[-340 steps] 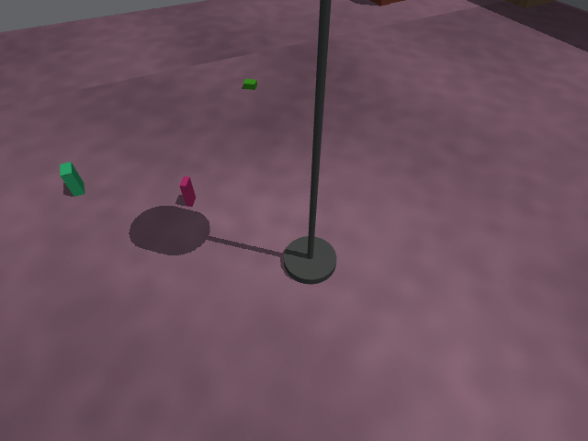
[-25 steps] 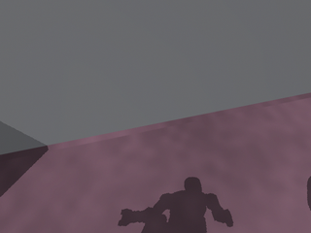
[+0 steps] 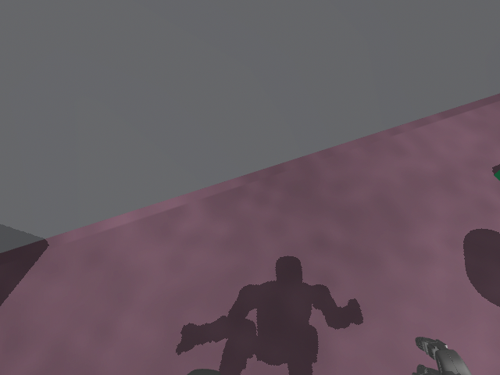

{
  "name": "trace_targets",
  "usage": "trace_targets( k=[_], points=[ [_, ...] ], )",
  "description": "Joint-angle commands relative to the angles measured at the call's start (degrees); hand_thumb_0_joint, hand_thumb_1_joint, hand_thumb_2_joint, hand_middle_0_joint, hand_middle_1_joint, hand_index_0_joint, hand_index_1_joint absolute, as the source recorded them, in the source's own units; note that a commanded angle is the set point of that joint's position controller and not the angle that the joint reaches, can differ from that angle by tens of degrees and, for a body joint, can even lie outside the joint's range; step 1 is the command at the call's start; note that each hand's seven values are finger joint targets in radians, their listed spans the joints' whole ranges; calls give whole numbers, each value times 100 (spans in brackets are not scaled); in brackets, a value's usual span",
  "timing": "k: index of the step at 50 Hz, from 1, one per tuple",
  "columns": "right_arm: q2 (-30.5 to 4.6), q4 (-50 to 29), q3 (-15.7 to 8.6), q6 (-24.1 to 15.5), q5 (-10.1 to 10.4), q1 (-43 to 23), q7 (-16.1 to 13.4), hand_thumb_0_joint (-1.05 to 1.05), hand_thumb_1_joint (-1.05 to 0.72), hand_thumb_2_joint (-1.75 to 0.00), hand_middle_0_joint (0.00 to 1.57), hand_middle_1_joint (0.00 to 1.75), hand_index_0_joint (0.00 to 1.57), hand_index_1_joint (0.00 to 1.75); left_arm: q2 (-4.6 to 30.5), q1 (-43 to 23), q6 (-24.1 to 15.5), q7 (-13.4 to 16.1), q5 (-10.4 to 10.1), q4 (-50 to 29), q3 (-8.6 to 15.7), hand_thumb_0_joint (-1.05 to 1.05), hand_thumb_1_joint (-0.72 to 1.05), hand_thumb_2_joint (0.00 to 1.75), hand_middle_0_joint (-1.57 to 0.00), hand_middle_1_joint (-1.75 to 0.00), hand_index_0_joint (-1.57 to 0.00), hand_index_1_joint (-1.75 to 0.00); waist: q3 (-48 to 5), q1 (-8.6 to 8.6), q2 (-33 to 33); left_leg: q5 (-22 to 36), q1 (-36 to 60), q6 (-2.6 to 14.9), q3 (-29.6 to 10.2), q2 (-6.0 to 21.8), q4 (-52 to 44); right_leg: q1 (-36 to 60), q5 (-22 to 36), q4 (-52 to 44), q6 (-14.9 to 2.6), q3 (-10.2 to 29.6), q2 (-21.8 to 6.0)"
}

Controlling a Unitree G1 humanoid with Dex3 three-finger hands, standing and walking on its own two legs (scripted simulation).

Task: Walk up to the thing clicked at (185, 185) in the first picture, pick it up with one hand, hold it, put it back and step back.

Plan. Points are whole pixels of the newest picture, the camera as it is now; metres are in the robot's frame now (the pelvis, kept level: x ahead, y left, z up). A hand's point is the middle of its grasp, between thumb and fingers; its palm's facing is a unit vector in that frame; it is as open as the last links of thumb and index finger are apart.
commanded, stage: walk up
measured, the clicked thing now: out of the picture +0.59 -1.22 -0.70
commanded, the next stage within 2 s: none
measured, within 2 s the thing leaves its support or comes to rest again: neither
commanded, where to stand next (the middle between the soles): +0.04 -0.03 m, yaw -132 degrees
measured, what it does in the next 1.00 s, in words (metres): steps on the spot, turning right: right foot, then left foot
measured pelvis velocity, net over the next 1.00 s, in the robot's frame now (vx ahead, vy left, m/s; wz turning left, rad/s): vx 0.05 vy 0.05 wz -0.90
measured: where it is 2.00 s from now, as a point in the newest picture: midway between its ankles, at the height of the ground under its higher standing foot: outside the picture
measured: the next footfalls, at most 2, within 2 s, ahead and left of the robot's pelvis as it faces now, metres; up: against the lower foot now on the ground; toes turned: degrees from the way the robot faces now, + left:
right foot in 0.48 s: +0.03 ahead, -0.11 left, +0.00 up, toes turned -26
left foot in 0.92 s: +0.17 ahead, +0.03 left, +0.00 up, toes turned -52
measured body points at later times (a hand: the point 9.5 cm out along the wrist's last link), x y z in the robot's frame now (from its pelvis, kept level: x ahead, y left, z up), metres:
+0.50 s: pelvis +0.00 +0.02 -0.01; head +0.04 -0.03 +0.43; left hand +0.24 +0.26 -0.11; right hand -0.05 -0.30 -0.15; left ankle +0.01 +0.12 -0.73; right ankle -0.01 -0.10 -0.74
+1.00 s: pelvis +0.05 +0.05 +0.00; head +0.11 +0.04 +0.44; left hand +0.37 +0.14 -0.12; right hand -0.13 -0.24 -0.08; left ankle +0.15 +0.07 -0.74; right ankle -0.02 -0.08 -0.71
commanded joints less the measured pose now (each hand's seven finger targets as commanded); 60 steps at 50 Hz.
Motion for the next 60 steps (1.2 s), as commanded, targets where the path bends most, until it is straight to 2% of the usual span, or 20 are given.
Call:
trace_targets(
  k=[1,2,4,7,9,15,22,23,25,26,27,31,39,43,45,47,49,52,54,60],
  points=[
    [-1376,-425,-519,-122,-25,1067,-175,0,-90,-90,20,30,20,30,972,-990,-23,98,-233,-873,220,0,90,90,-20,-30,-20,-30,-800,-848,1206,2008,2043,327,-1700,1486,-2055,-1879,-575,1537,-452,-34,458],
    [-1383,-549,-492,-78,-86,928,-195,0,-90,-90,20,30,20,30,786,-773,23,156,-149,-928,234,0,90,90,-20,-30,-20,-30,-841,-752,1413,2924,1742,563,-2067,2265,-2052,-1864,-1783,2093,-339,-14,535],
    [-1411,-990,-505,-27,-72,20,-139,0,-90,-90,20,30,20,30,1106,-36,141,159,-170,-784,239,0,90,90,-20,-30,-20,-30,-771,-387,1300,1268,509,1349,-1929,2670,-2482,-1220,-1795,3070,-285,-181,92],
    [-1054,-1063,-436,-103,-69,-189,-145,0,-90,-90,20,30,20,30,1310,1,174,-66,-138,-538,387,0,90,90,-20,-30,-20,-30,-321,-226,1158,865,639,869,-1014,1807,-2473,-1304,-848,3193,-180,-115,-1],
    [-925,-1020,-396,-141,-43,90,-184,0,-90,-90,20,30,20,30,1166,85,178,-154,-158,-587,373,0,90,90,-20,-30,-20,-30,-323,-294,1254,2072,1391,597,-292,1445,-2046,-1796,-414,2972,-187,-333,16],
    [-1191,-1119,-516,-98,-33,730,-104,0,-90,-90,20,30,20,30,936,-744,117,-261,-104,-1119,255,0,90,90,-20,-30,-20,-30,-426,-739,1143,2584,1785,817,101,1906,-1936,-1602,-593,1666,-74,-899,-254],
    [-1235,-1410,-605,-5,20,300,15,0,-90,-90,20,30,20,30,1043,59,-14,-180,-18,-1019,357,0,90,90,-20,-30,-20,-30,-865,-283,761,2747,1106,662,930,1979,-618,-2,-338,334,-378,-1419,-76],
    [-1164,-1453,-574,7,72,303,26,0,-90,-90,20,30,20,30,1238,382,-70,-148,9,-941,444,0,90,90,-20,-30,-20,-30,-1033,-92,315,2503,625,470,1152,1695,209,783,-171,-155,-547,-1101,-48],
    [-495,-1584,-317,47,139,535,71,0,-90,-90,20,30,20,30,1946,433,-180,-32,40,-1116,627,0,90,90,-20,-30,-20,-30,-928,-81,-1887,-809,-1895,-191,1131,144,2210,2149,1717,-863,-1325,2072,-1506],
    [-747,-1583,-338,76,91,401,13,0,-90,-90,20,30,20,30,1816,359,-114,-50,12,-1268,596,0,90,90,-20,-30,-20,-30,-981,59,-1573,-1388,-1832,-230,266,136,2490,1868,1708,-944,-1936,2854,-1841],
    [-884,-1543,-357,52,70,367,-14,0,-90,-90,20,30,20,30,1759,198,-66,-22,-34,-1316,594,0,90,90,-20,-30,-20,-30,-792,-21,-1298,-1242,-1680,-280,12,317,2585,1461,1484,-1006,-2005,2783,-1807],
    [-993,-1292,-354,133,120,686,50,0,-90,-90,20,30,20,30,1341,-407,-3,69,-109,-1661,547,0,90,90,-20,-30,-20,-30,-802,-417,-825,183,-1543,-339,48,406,2196,1361,1632,-862,-1178,1154,-554],
    [-872,-1401,-346,87,20,579,-220,0,-90,-90,20,30,20,30,1326,-258,82,-110,72,-2208,602,0,90,90,-20,-30,-20,-30,-626,-186,-824,247,-802,-278,-82,-13,963,287,1803,-789,-1383,1951,-374],
    [-889,-1372,-371,-3,37,918,-322,0,-90,-90,20,30,20,30,1334,-564,112,-81,38,-2430,552,0,90,90,-20,-30,-20,-30,-718,-457,-850,555,207,-116,-446,-11,-49,-325,1826,-663,-1206,2578,-481],
    [-1024,-1389,-450,-89,-54,1161,-364,0,-90,-90,20,30,20,30,1153,-624,76,-38,-50,-2438,450,0,90,90,-20,-30,-20,-30,-793,-714,-327,1482,1185,9,-770,361,-1287,-1005,1132,-168,-735,2300,-197],
    [-1581,-1695,-533,-105,-104,533,-356,0,-90,-90,20,30,20,30,711,147,111,-22,-62,-2205,387,0,90,90,-20,-30,-20,-30,-871,-282,1615,1242,1481,314,-2776,2194,-2171,-1721,-1496,1840,-210,647,1307],
    [-1549,-1884,-594,-68,-99,-39,-288,0,-90,-90,20,30,20,30,1412,607,167,21,21,-1907,596,0,90,90,-20,-30,-20,-30,-662,-206,1275,655,382,764,-2517,2538,-2439,-1120,-1512,2975,-109,387,737],
    [-956,-1826,-457,-109,-135,-21,-302,0,-90,-90,20,30,20,30,1339,470,173,-137,-76,-1719,617,0,90,90,-20,-30,-20,-30,-390,-138,1092,529,435,-329,-836,1270,-2315,-1255,-252,2847,-186,471,568],
    [-981,-1832,-473,-106,-113,95,-264,0,-90,-90,20,30,20,30,1248,750,173,-208,-110,-1667,536,0,90,90,-20,-30,-20,-30,-573,-308,1429,654,939,-532,-329,1108,-2227,-1418,-55,2795,-140,56,548],
    [-1216,-1970,-600,-64,-158,605,-60,0,-90,-90,20,30,20,30,1298,366,134,-181,-54,-1805,465,0,90,90,-20,-30,-20,-30,-555,-737,1333,100,1475,284,-166,1880,-2359,-1820,-578,2280,9,-695,-15]
  ],
)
